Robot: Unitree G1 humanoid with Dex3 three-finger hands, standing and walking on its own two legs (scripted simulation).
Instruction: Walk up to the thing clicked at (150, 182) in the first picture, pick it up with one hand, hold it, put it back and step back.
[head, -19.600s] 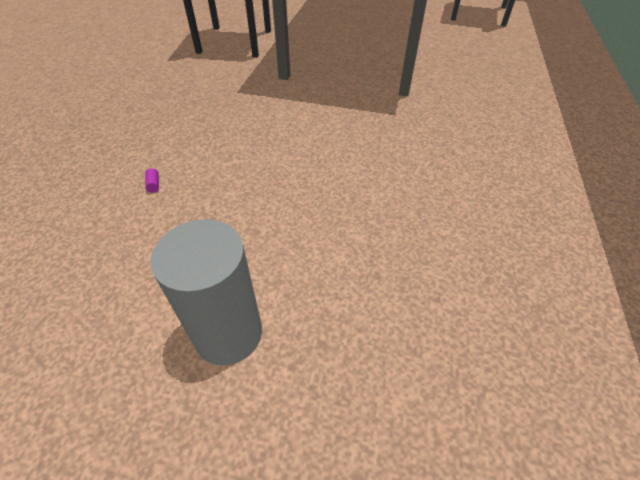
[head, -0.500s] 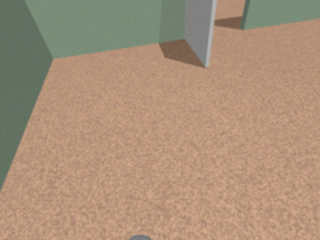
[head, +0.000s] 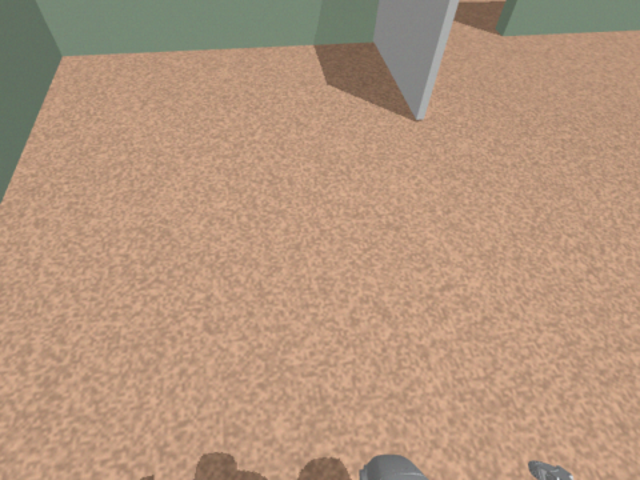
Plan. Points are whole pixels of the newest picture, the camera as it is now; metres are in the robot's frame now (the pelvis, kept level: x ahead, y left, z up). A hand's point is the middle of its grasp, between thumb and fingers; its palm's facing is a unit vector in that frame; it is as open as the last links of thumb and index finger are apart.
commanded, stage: walk up
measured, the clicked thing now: out of the picture -0.34 -1.10 -0.74
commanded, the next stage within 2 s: none
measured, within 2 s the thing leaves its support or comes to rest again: neither
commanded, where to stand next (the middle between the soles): +0.67 -0.02 m, yaw -3 degrees
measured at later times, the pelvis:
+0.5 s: pelvis +0.23 -0.05 +0.00, yaw -2 degrees
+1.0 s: pelvis +0.42 +0.00 +0.00, yaw -3 degrees
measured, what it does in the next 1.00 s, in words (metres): walks ahead: right foot, then left foot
